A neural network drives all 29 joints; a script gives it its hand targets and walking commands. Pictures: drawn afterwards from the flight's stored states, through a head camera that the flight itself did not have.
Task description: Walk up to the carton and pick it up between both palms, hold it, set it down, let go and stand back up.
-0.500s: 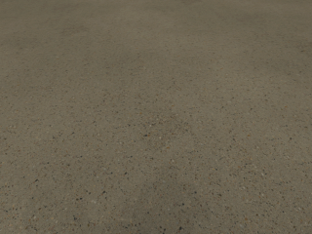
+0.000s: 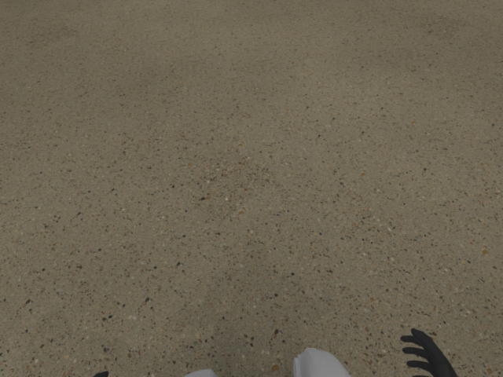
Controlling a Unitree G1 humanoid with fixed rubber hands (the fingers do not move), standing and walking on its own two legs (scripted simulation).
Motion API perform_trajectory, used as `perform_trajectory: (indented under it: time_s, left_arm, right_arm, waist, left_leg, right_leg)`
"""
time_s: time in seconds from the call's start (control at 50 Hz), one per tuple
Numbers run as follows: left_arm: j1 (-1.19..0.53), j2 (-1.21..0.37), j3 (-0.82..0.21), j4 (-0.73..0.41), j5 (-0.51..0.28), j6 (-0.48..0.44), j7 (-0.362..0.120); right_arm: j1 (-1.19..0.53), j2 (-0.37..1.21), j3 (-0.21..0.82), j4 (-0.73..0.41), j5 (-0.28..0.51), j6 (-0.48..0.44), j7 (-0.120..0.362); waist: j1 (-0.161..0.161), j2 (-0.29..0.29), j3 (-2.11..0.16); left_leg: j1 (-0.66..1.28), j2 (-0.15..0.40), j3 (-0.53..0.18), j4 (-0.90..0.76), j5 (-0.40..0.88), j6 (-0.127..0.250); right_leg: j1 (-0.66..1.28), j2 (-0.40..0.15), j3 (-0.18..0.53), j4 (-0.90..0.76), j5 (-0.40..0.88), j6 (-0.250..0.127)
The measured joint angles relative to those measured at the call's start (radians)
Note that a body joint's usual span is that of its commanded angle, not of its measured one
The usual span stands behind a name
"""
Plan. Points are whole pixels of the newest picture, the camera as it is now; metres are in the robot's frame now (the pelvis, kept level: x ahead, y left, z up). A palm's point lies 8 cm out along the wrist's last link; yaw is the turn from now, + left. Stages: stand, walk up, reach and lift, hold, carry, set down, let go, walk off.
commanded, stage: walk up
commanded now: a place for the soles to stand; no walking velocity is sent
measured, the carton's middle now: out of the picture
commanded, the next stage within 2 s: none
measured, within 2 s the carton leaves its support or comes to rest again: neither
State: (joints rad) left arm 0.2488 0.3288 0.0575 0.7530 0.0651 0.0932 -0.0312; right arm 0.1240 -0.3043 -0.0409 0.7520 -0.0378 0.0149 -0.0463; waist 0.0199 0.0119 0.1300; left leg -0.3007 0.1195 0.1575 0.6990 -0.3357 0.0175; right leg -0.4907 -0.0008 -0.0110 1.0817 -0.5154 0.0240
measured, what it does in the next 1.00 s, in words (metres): walks backwards, turning right: right foot, then left foot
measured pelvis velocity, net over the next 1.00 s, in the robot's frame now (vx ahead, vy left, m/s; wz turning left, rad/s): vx -0.21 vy -0.12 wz -0.93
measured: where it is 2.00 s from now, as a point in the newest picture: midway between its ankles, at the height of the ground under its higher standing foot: outside the picture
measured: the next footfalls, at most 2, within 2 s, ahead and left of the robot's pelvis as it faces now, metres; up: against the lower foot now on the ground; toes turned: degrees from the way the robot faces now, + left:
right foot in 0.12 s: +0.05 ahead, -0.18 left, +0.00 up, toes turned -8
left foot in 0.38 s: +0.04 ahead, +0.00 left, +0.00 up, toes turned -19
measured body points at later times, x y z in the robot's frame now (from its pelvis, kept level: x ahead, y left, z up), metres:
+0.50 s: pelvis -0.09 -0.05 +0.01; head -0.05 -0.04 +0.46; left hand +0.12 +0.16 -0.12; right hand -0.11 -0.36 -0.09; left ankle +0.00 +0.01 -0.72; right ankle -0.05 -0.18 -0.67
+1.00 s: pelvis -0.21 -0.12 +0.00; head -0.23 -0.16 +0.45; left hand +0.06 +0.01 -0.10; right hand -0.38 -0.39 -0.13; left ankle -0.08 -0.09 -0.69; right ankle -0.28 -0.24 -0.72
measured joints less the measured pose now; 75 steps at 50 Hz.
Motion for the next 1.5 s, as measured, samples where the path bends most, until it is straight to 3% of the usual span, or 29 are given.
perform_trajectory:
  time_s: [0.04, 0.1, 0.14, 0.18, 0.24, 0.36, 0.42, 0.48, 0.54, 0.6, 0.68, 0.74, 0.78, 0.82, 0.86, 0.9, 0.96, 1.04, 1.06, 1.08, 1.12, 1.16, 1.24, 1.34, 1.42, 1.46, 1.5]
  left_arm:
    - [-0.018, 0.009, 0.007, -0.013, -0.009, -0.003, -0.014]
    - [-0.032, 0.01, 0.008, -0.026, -0.033, -0.028, -0.033]
    - [-0.036, -0.003, 0.008, -0.019, -0.037, -0.05, -0.034]
    - [-0.032, -0.022, -0.006, -0.016, -0.038, -0.052, -0.034]
    - [-0.02, -0.041, -0.02, -0.019, -0.026, -0.039, -0.019]
    - [-0.015, -0.018, -0.01, -0.073, -0.015, -0.014, -0.02]
    - [-0.025, 0.004, -0.003, -0.07, -0.021, -0.001, -0.026]
    - [-0.02, -0.004, -0.007, -0.056, 0.008, 0.014, -0.025]
    - [-0.004, 0.015, 0.0, -0.045, 0.014, 0.011, -0.046]
    - [0.009, 0.031, 0.012, -0.024, 0.006, 0.014, -0.071]
    - [0.007, 0.032, 0.015, 0.005, -0.013, 0.022, -0.089]
    - [-0.003, 0.021, 0.011, 0.017, -0.032, 0.009, -0.097]
    - [-0.004, 0.015, 0.009, 0.023, -0.04, -0.012, -0.096]
    - [-0.017, -0.013, 0.008, 0.039, -0.04, -0.033, -0.079]
    - [-0.012, -0.038, -0.005, 0.049, -0.045, -0.039, -0.065]
    - [0.001, -0.057, -0.015, 0.062, -0.035, -0.034, -0.048]
    - [0.023, -0.054, -0.02, 0.055, -0.019, -0.023, -0.039]
    - [0.037, -0.028, -0.012, 0.021, -0.022, -0.013, -0.047]
    - [0.039, -0.02, -0.012, 0.012, -0.025, -0.01, -0.049]
    - [0.038, -0.008, -0.011, 0.007, -0.029, -0.008, -0.05]
    - [0.039, 0.002, -0.006, 0.002, -0.02, -0.002, -0.047]
    - [0.044, 0.002, -0.005, -0.002, 0.008, 0.004, -0.046]
    - [0.04, 0.018, 0.004, -0.004, 0.011, 0.003, -0.073]
    - [0.007, 0.013, 0.009, -0.004, -0.018, 0.0, -0.099]
    - [-0.016, 0.005, 0.009, -0.011, -0.034, -0.031, -0.103]
    - [-0.027, -0.01, 0.015, -0.011, -0.033, -0.058, -0.088]
    - [-0.024, -0.023, 0.009, -0.018, -0.037, -0.075, -0.066]
  right_arm:
    - [-0.021, -0.011, -0.004, 0.012, -0.007, -0.001, -0.002]
    - [-0.038, -0.036, -0.011, 0.023, -0.011, 0.003, 0.005]
    - [-0.048, -0.055, -0.017, 0.033, -0.004, 0.011, 0.014]
    - [-0.047, -0.064, -0.019, 0.034, 0.015, 0.027, 0.012]
    - [-0.041, -0.055, -0.011, 0.034, 0.038, 0.022, 0.004]
    - [0.021, -0.013, 0.013, 0.019, 0.046, -0.014, 0.009]
    - [0.056, 0.021, 0.014, 0.01, 0.029, -0.017, 0.002]
    - [0.09, 0.016, 0.01, 0.019, -0.005, -0.015, -0.006]
    - [0.096, 0.013, -0.004, 0.03, -0.02, -0.023, -0.012]
    - [0.092, 0.007, -0.018, 0.03, -0.026, -0.03, -0.012]
    - [0.088, -0.001, -0.024, 0.021, -0.041, -0.039, -0.011]
    - [0.093, -0.014, -0.027, 0.016, -0.052, -0.039, -0.007]
    - [0.104, -0.026, -0.034, 0.019, -0.054, -0.03, -0.005]
    - [0.112, -0.051, -0.048, 0.032, -0.042, -0.011, 0.004]
    - [0.126, -0.069, -0.059, 0.031, -0.009, 0.018, 0.014]
    - [0.128, -0.081, -0.061, 0.024, 0.019, 0.02, 0.02]
    - [0.139, -0.073, -0.052, 0.015, 0.031, -0.012, 0.022]
    - [0.174, -0.041, -0.033, -0.008, 0.033, -0.034, 0.013]
    - [0.185, -0.033, -0.028, -0.017, 0.032, -0.039, 0.009]
    - [0.193, -0.019, -0.023, -0.023, 0.026, -0.043, 0.005]
    - [0.21, 0.001, -0.01, -0.03, -0.003, -0.045, -0.006]
    - [0.218, 0.008, -0.006, -0.023, -0.023, -0.045, -0.014]
    - [0.222, 0.013, -0.015, -0.01, -0.036, -0.05, -0.016]
    - [0.219, -0.009, -0.026, -0.002, -0.045, -0.058, -0.01]
    - [0.225, -0.031, -0.04, -0.001, -0.049, -0.049, -0.004]
    - [0.231, -0.047, -0.05, 0.005, -0.045, -0.032, 0.003]
    - [0.231, -0.053, -0.057, 0.0, -0.025, -0.002, 0.02]
  waist:
    - [0.001, 0.006, 0.012]
    - [0.007, 0.028, 0.012]
    - [0.011, 0.073, 0.013]
    - [0.018, 0.093, 0.01]
    - [0.034, 0.088, 0.01]
    - [0.049, 0.02, 0.012]
    - [0.033, -0.049, 0.021]
    - [0.012, -0.06, 0.003]
    - [-0.006, -0.084, -0.006]
    - [-0.015, -0.093, -0.013]
    - [-0.009, -0.082, -0.016]
    - [-0.005, -0.058, -0.018]
    - [-0.005, -0.036, -0.029]
    - [-0.003, 0.022, -0.019]
    - [0.019, 0.046, -0.033]
    - [0.034, 0.069, -0.036]
    - [0.042, 0.076, -0.04]
    - [0.044, 0.056, -0.045]
    - [0.041, 0.05, -0.046]
    - [0.033, 0.03, -0.044]
    - [0.021, -0.013, -0.044]
    - [0.01, -0.034, -0.046]
    - [-0.013, -0.079, -0.045]
    - [-0.029, -0.076, -0.034]
    - [-0.043, -0.045, -0.04]
    - [-0.045, 0.003, -0.037]
    - [-0.026, 0.028, -0.044]
  left_leg:
    - [0.006, 0.023, 0.024, -0.006, 0.012, -0.01]
    - [-0.018, 0.067, 0.045, 0.041, 0.0, -0.03]
    - [-0.061, 0.11, 0.013, 0.141, -0.078, -0.023]
    - [-0.12, 0.049, -0.088, 0.281, -0.251, -0.021]
    - [-0.172, -0.05, -0.14, 0.405, -0.257, -0.016]
    - [-0.098, -0.143, -0.122, 0.125, -0.091, -0.013]
    - [-0.037, -0.162, -0.103, -0.018, 0.059, 0.036]
    - [-0.008, -0.111, -0.06, -0.072, 0.079, 0.037]
    - [0.031, -0.07, -0.002, -0.142, 0.118, 0.021]
    - [0.041, -0.028, 0.048, -0.151, 0.132, 0.007]
    - [0.041, 0.039, 0.112, -0.133, 0.132, -0.007]
    - [0.032, 0.1, 0.152, -0.099, 0.125, -0.014]
    - [0.009, 0.149, 0.163, -0.042, 0.102, -0.014]
    - [-0.035, 0.186, 0.094, 0.074, -0.041, -0.009]
    - [-0.099, 0.112, -0.028, 0.212, -0.202, -0.019]
    - [-0.143, 0.038, -0.094, 0.306, -0.196, -0.022]
    - [-0.16, -0.037, -0.097, 0.283, -0.112, -0.021]
    - [-0.098, -0.11, -0.081, 0.085, -0.039, -0.014]
    - [-0.062, -0.124, -0.082, 0.003, 0.005, -0.008]
    - [-0.042, -0.132, -0.083, -0.044, 0.08, 0.022]
    - [-0.027, -0.116, -0.052, -0.046, 0.089, 0.028]
    - [0.006, -0.079, -0.016, -0.063, 0.067, 0.011]
    - [0.072, -0.022, 0.057, -0.121, 0.073, -0.015]
    - [0.125, 0.06, 0.134, -0.122, 0.049, -0.023]
    - [0.143, 0.145, 0.178, -0.066, -0.003, -0.022]
    - [0.119, 0.202, 0.137, 0.035, -0.095, 0.01]
    - [0.036, 0.154, 0.006, 0.222, -0.243, 0.014]
  right_leg:
    - [0.016, -0.043, 0.001, -0.044, 0.028, 0.005]
    - [0.1, -0.09, 0.008, -0.25, 0.116, -0.009]
    - [0.118, -0.051, 0.005, -0.301, 0.167, -0.016]
    - [0.09, -0.019, 0.017, -0.275, 0.169, -0.019]
    - [0.083, 0.024, 0.058, -0.335, 0.226, -0.034]
    - [0.068, 0.114, 0.131, -0.437, 0.342, -0.048]
    - [0.055, 0.139, 0.177, -0.422, 0.323, -0.039]
    - [-0.025, 0.138, 0.124, -0.17, 0.16, 0.006]
    - [-0.073, 0.076, 0.112, 0.045, 0.201, 0.032]
    - [-0.066, -0.009, 0.124, 0.133, 0.234, 0.049]
    - [0.015, -0.122, 0.11, -0.004, 0.175, 0.054]
    - [0.107, -0.172, 0.068, -0.194, 0.084, 0.029]
    - [0.187, -0.17, 0.038, -0.328, 0.091, 0.008]
    - [0.19, -0.116, 0.03, -0.326, 0.161, 0.043]
    - [0.161, -0.085, 0.055, -0.3, 0.149, 0.026]
    - [0.157, -0.049, 0.082, -0.328, 0.167, 0.0]
    - [0.156, 0.002, 0.117, -0.379, 0.211, -0.021]
    - [0.146, 0.071, 0.156, -0.404, 0.242, -0.031]
    - [0.14, 0.091, 0.164, -0.396, 0.243, -0.031]
    - [0.133, 0.103, 0.177, -0.38, 0.238, -0.031]
    - [0.097, 0.112, 0.18, -0.285, 0.15, -0.017]
    - [0.045, 0.094, 0.122, -0.141, 0.133, 0.003]
    - [-0.018, -0.004, 0.071, 0.003, 0.192, 0.027]
    - [0.006, -0.123, 0.052, -0.116, 0.149, 0.025]
    - [0.095, -0.155, 0.014, -0.316, 0.138, -0.019]
    - [0.108, -0.103, -0.006, -0.321, 0.218, 0.0]
    - [0.084, -0.058, 0.001, -0.27, 0.182, -0.018]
